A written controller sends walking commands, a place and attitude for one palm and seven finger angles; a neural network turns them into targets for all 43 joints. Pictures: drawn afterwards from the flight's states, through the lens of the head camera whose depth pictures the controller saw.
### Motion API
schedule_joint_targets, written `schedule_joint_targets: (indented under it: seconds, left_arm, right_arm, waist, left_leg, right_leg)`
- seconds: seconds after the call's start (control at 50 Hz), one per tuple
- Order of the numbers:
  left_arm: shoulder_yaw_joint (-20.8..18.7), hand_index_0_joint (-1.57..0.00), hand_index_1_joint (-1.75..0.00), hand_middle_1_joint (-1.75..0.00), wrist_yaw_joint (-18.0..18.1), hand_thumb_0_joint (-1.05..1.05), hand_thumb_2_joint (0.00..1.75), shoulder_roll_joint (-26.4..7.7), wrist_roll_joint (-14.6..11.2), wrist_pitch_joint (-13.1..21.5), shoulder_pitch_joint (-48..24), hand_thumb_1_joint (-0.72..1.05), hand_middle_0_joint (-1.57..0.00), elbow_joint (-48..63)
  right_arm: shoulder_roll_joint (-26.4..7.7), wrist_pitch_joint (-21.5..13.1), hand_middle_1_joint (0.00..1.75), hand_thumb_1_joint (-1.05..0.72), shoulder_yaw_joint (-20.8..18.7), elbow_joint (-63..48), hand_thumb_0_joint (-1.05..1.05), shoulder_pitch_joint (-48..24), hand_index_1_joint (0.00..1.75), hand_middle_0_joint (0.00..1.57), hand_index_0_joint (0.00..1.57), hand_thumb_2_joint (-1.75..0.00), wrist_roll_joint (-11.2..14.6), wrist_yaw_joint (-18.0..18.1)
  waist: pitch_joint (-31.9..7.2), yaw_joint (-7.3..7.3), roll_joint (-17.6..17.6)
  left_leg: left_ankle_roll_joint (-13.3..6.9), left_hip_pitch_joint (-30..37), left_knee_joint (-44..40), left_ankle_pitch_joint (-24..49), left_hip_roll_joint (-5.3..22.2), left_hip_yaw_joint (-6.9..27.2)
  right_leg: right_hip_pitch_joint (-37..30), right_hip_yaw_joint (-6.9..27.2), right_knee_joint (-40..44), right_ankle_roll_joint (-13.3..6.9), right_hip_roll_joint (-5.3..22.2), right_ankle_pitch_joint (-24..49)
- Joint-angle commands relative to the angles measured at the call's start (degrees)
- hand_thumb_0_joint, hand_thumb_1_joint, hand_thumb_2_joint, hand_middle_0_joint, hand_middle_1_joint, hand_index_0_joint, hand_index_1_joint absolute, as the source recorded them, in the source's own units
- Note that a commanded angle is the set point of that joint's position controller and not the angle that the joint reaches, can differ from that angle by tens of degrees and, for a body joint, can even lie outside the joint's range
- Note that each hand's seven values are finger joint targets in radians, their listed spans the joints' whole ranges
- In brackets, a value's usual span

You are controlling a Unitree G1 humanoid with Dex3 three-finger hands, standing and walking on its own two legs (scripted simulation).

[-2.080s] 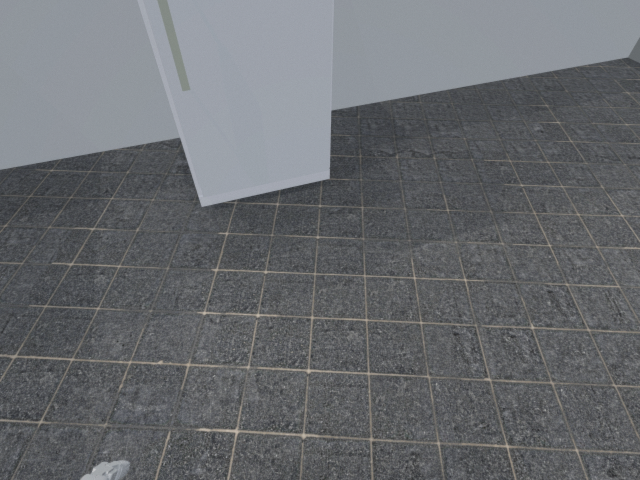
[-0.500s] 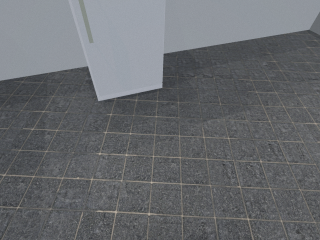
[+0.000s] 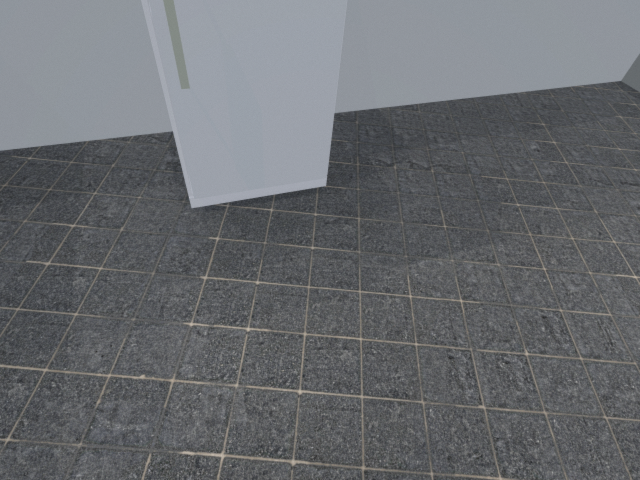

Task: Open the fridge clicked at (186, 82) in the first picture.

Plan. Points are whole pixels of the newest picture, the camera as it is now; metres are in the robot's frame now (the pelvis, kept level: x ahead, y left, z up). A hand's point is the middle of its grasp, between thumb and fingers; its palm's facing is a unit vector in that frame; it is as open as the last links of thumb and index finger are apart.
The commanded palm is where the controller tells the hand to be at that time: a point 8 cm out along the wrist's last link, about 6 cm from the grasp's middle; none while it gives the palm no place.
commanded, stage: walk to a spot facing it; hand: left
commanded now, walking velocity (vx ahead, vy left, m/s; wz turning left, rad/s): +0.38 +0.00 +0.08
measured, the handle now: out of the picture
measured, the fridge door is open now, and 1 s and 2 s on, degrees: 0 0 0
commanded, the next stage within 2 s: turn to face it in 0.98 s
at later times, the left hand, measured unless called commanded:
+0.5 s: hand (228, 403) +0.26 +0.15 -0.17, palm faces +0.12 -0.97 -0.20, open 7.2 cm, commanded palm none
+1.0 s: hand (223, 302) +0.44 +0.19 -0.16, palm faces +0.15 -0.97 -0.18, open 7.4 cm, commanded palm none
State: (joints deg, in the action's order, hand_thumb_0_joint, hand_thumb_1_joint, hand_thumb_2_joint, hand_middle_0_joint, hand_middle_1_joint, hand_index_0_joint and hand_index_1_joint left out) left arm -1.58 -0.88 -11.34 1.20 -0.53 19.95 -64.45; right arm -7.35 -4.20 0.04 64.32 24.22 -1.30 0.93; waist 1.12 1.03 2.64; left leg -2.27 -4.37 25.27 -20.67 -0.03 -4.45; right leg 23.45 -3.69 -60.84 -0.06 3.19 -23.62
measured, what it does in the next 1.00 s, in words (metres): walks ahead: right foot, then left foot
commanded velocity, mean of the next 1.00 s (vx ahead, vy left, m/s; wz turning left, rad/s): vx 0.36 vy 0.00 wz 0.07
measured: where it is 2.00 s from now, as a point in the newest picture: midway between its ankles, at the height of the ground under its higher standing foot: (309, 358)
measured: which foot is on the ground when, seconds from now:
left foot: down 0.00-0.28, up 0.30-0.66, down 0.68-1.00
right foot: up 0.00-0.26, down 0.28-0.68, up 0.70-1.00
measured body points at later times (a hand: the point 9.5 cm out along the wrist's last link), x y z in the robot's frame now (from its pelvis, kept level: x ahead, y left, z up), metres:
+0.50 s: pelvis +0.21 -0.04 +0.00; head +0.22 -0.03 +0.44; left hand +0.26 +0.20 -0.16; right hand +0.24 -0.28 -0.16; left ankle +0.21 +0.09 -0.67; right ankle +0.24 -0.14 -0.74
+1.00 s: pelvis +0.43 +0.00 +0.01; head +0.45 +0.00 +0.45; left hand +0.44 +0.24 -0.15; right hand +0.43 -0.23 -0.15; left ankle +0.37 +0.11 -0.74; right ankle +0.53 -0.13 -0.70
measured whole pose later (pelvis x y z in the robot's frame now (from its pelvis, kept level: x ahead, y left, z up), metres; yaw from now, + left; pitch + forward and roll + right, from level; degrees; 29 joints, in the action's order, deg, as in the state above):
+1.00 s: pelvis +0.43 +0.00 +0.01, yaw +6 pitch +0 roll +1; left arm -3.7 -1.3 -9.9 1.4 0.4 13.6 -59.9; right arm -9.4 -3.5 -2.9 63.1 19.7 -1.5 0.6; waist 2.7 -0.2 0.7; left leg -0.3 -4.3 20.4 -15.3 2.4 -11.2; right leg 29.0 -5.7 -44.9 1.8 8.1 -13.5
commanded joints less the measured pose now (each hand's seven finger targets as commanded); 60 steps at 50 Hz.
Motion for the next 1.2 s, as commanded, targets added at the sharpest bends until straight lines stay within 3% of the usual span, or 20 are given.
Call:
schedule_joint_targets:
  seconds: [0.0,0.16,0.22,0.24,0.26,0.28,0.32,0.38,0.56,0.62,0.64,0.66,0.7,0.74,0.82,1.0,1.04,1.08,1.12,1.18]
  left_arm:
    - [-1.0,-0.2,-0.3,-0.3,-0.5,0.0,0.9,-2.3,0.1,2.3,-9.4,0.9,-0.2,7.8]
    - [-1.5,-0.2,-0.3,-0.3,-0.7,0.0,0.9,-0.5,-0.3,2.6,-16.2,0.9,-0.2,10.4]
    - [-2.8,-0.2,-0.3,-0.3,-0.1,0.0,0.9,-3.8,0.3,3.6,0.0,0.9,-0.2,6.3]
    - [-4.1,-0.2,-0.3,-0.3,0.5,0.0,0.9,-8.3,1.0,4.6,8.4,0.9,-0.2,4.0]
    - [-5.5,-0.2,-0.3,-0.3,1.4,0.0,0.9,-14.7,0.7,4.7,14.2,0.9,-0.2,2.6]
    - [-5.5,-0.2,-0.3,-0.3,1.4,0.0,0.9,-15.1,-0.4,4.3,11.6,0.9,-0.2,2.8]
    - [-3.6,-0.2,-0.3,-0.3,1.9,0.0,0.9,-8.5,-0.1,4.3,1.0,0.9,-0.2,5.2]
    - [-1.9,-0.2,-0.3,-0.3,2.2,0.0,0.9,-3.4,0.6,4.8,-4.1,0.9,-0.2,5.8]
    - [-2.7,-0.2,-0.3,-0.3,1.4,0.0,0.9,-7.3,0.7,4.8,-0.9,0.9,-0.2,4.8]
    - [-2.8,-0.2,-0.3,-0.3,1.3,0.0,0.9,-7.2,0.3,4.2,-0.3,0.9,-0.2,4.4]
    - [-2.3,-0.2,-0.3,-0.3,0.9,0.0,0.9,-5.2,0.1,4.0,0.7,0.9,-0.2,5.0]
    - [-1.8,-0.2,-0.3,-0.3,0.3,0.0,0.9,-1.9,-0.5,4.1,0.1,0.9,-0.2,7.0]
    - [-1.9,-0.2,-0.3,-0.3,0.5,0.0,0.9,-3.9,0.2,4.2,-6.6,0.9,-0.2,9.3]
    - [-2.3,-0.2,-0.3,-0.3,-0.2,0.0,0.9,-3.3,0.4,3.8,-5.1,0.9,-0.2,7.3]
    - [-2.2,-0.2,-0.3,-0.3,-0.3,0.0,0.9,-0.6,0.6,2.0,-1.5,0.9,-0.2,5.8]
    - [-2.4,-0.2,-0.3,-0.3,-0.5,0.0,0.9,-0.6,0.5,2.4,-8.0,0.9,-0.2,7.9]
    - [-3.1,-0.2,-0.3,-0.3,-0.3,0.0,0.9,-2.9,0.8,3.1,0.7,0.9,-0.2,4.9]
    - [-5.0,-0.2,-0.3,-0.3,0.9,0.0,0.9,-13.7,0.7,4.4,13.2,0.9,-0.2,1.5]
    - [-4.0,-0.2,-0.3,-0.3,1.9,0.0,0.9,-11.0,0.1,4.2,7.4,0.9,-0.2,2.7]
    - [-1.8,-0.2,-0.3,-0.3,2.5,0.0,0.9,-4.6,0.3,4.4,-1.5,0.9,-0.2,4.8]
  right_arm:
    - [-8.4,-1.2,0.3,-0.9,-2.3,1.4,0.0,7.6,0.3,0.2,0.2,-0.9,0.6,1.5]
    - [-7.9,-1.0,0.3,-0.9,-2.9,3.6,0.0,8.9,0.3,0.2,0.2,-0.9,0.1,1.6]
    - [-9.2,-0.7,0.3,-0.9,-3.4,3.2,0.0,6.3,0.3,0.2,0.2,-0.9,0.4,1.5]
    - [-7.5,-0.7,0.3,-0.9,-3.2,2.3,0.0,7.4,0.3,0.2,0.2,-0.9,1.0,0.8]
    - [-3.4,-1.0,0.3,-0.9,-2.7,0.4,0.0,10.0,0.3,0.2,0.2,-0.9,1.6,0.5]
    - [-4.4,-0.5,0.3,-0.9,-3.0,-0.7,0.0,5.4,0.3,0.2,0.2,-0.9,1.6,0.4]
    - [-3.4,0.2,0.3,-0.9,-3.4,-2.7,0.0,-1.9,0.3,0.2,0.2,-0.9,0.5,-0.4]
    - [-1.6,2.7,0.3,-0.9,-3.2,-1.8,0.0,1.5,0.3,0.2,0.2,-0.9,-0.3,-0.9]
    - [-2.9,2.1,0.3,-0.9,-3.5,-8.6,0.0,-10.3,0.3,0.2,0.2,-0.9,0.0,-3.0]
    - [-5.8,1.2,0.3,-0.9,-4.0,-7.2,0.0,-5.1,0.3,0.2,0.2,-0.9,-0.2,-2.6]
    - [-9.9,0.8,0.3,-0.9,-5.0,-5.5,0.0,1.0,0.3,0.2,0.2,-0.9,-0.6,-2.0]
    - [-16.6,0.6,0.3,-0.9,-6.7,-4.3,0.0,7.7,0.3,0.2,0.2,-0.9,-1.1,-1.3]
    - [-15.4,0.9,0.3,-0.9,-5.8,-4.4,0.0,5.2,0.3,0.2,0.2,-0.9,-0.4,-0.3]
    - [-11.0,0.1,0.3,-0.9,-4.5,-6.1,0.0,-2.2,0.3,0.2,0.2,-0.9,-0.2,0.0]
    - [-8.7,-0.9,0.3,-0.9,-4.5,-5.7,0.0,-4.9,0.3,0.2,0.2,-0.9,0.0,0.3]
    - [-10.1,0.4,0.3,-0.9,-4.8,-2.5,0.0,-2.2,0.3,0.2,0.2,-0.9,-0.4,-0.1]
    - [-9.2,0.7,0.3,-0.9,-4.5,-2.2,0.0,-3.5,0.3,0.2,0.2,-0.9,-0.1,0.0]
    - [-3.5,0.4,0.3,-0.9,-3.1,-4.2,0.0,-1.2,0.3,0.2,0.2,-0.9,0.8,-0.6]
    - [-4.7,1.2,0.3,-0.9,-3.6,-4.6,0.0,-5.3,0.3,0.2,0.2,-0.9,0.8,-0.1]
    - [-2.8,2.7,0.3,-0.9,-3.1,-3.1,0.0,-5.1,0.3,0.2,0.2,-0.9,0.3,-0.4]
  waist:
    - [6.5,1.05,-8.7]
    - [7.8,0.81,-9.6]
    - [-0.7,-6.9,-7.6]
    - [-6.7,-9.66,-0.2]
    - [-14.7,-9.31,12.0]
    - [-11.8,-9.13,7.0]
    - [1.4,-5.25,1.8]
    - [3.3,0.51,2.9]
    - [5.5,-0.82,2.4]
    - [3.3,2.38,-3.5]
    - [0.3,4.74,-12.4]
    - [-1.7,6.56,-25.7]
    - [-0.2,5.7,-15.6]
    - [2.6,2.19,-9.4]
    - [1.3,-1.15,-7.5]
    - [4.1,-0.55,-8.5]
    - [0.9,-4.99,-5.5]
    - [-8.2,-7.86,19.3]
    - [-5.0,-6.54,11.2]
    - [0.0,-1.82,2.8]
  left_leg:
    - [-8.1,5.8,-13.9,26.9,14.9,12.6]
    - [-6.5,2.6,-12.1,36.7,13.9,5.7]
    - [-3.5,0.3,8.8,47.3,11.9,3.2]
    - [-1.5,-12.2,25.3,33.6,8.4,1.7]
    - [0.5,-26.3,47.1,-7.6,-0.6,0.5]
    - [-1.0,-28.2,55.3,-10.3,2.1,5.5]
    - [-1.1,-30.9,55.9,-1.2,7.5,6.7]
    - [0.9,-24.9,47.2,1.8,9.3,5.1]
    - [2.3,-18.5,16.0,6.8,7.4,-2.6]
    - [1.9,-4.0,6.4,6.9,4.5,-5.7]
    - [-0.4,5.2,0.4,0.8,9.0,2.7]
    - [-6.4,11.5,-10.0,-2.8,23.2,24.8]
    - [-9.9,7.1,-13.2,-3.7,26.4,30.2]
    - [-7.1,0.0,-14.6,-1.7,22.4,19.3]
    - [-6.2,-4.1,-15.4,9.6,17.9,6.5]
    - [-4.8,-3.9,-9.5,12.8,16.6,0.9]
    - [-2.1,-7.6,2.9,14.6,12.9,-2.4]
    - [2.2,-27.8,35.4,-12.4,1.9,-6.0]
    - [2.0,-29.3,47.0,-10.3,5.4,2.6]
    - [2.9,-24.6,41.8,-1.7,7.7,3.7]
  right_leg:
    - [16.8,0.4,-0.1,1.2,4.0,6.8]
    - [3.6,-4.5,21.6,-1.1,0.2,13.4]
    - [-17.0,-5.2,28.3,-3.3,-2.6,14.2]
    - [-33.0,4.4,30.4,-6.4,6.0,11.8]
    - [-42.0,32.6,38.5,-13.0,24.3,12.5]
    - [-34.4,35.6,45.2,-15.0,26.2,1.0]
    - [-15.6,26.0,48.5,-11.3,22.2,-6.2]
    - [-3.1,10.6,50.4,-7.8,17.2,0.0]
    - [-6.4,1.7,49.5,-7.2,14.4,1.5]
    - [-4.8,-2.7,38.6,-5.0,11.5,7.0]
    - [0.0,-6.4,24.1,-2.8,7.2,10.2]
    - [11.6,-10.1,4.0,0.5,-0.6,-4.5]
    - [19.2,0.1,-11.6,-0.4,2.3,-6.0]
    - [16.9,2.3,-10.7,0.2,5.8,2.7]
    - [10.2,0.8,-0.6,1.7,6.6,7.7]
    - [-1.3,-4.7,25.0,1.3,2.1,11.8]
    - [-14.9,-5.3,31.2,0.3,0.3,14.2]
    - [-35.0,24.0,41.1,-7.7,22.6,25.0]
    - [-25.1,22.7,44.3,-10.9,24.0,26.8]
    - [-12.3,6.6,44.5,-7.3,18.4,31.7]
